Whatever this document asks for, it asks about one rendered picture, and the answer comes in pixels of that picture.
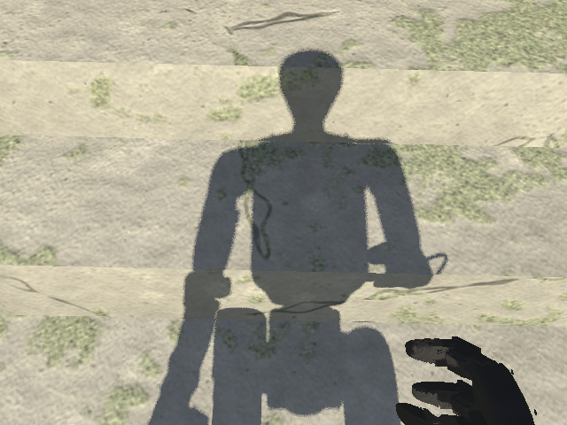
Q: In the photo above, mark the robot right hand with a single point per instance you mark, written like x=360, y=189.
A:
x=493, y=399

